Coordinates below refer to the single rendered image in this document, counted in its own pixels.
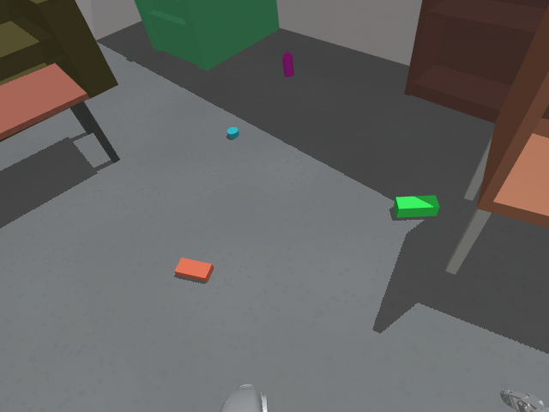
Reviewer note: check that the sofa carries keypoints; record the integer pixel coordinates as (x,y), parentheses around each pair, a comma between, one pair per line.
(37,33)

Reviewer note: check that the armchair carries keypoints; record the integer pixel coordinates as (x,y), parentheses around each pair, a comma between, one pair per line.
(207,32)

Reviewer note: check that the chair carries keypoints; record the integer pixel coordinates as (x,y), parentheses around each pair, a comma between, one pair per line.
(514,169)

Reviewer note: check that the coffee table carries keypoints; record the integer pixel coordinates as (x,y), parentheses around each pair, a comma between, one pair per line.
(36,96)

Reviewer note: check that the bookshelf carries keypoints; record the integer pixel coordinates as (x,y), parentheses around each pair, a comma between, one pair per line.
(467,53)

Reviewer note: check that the right robot hand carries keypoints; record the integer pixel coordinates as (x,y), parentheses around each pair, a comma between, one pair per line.
(523,402)

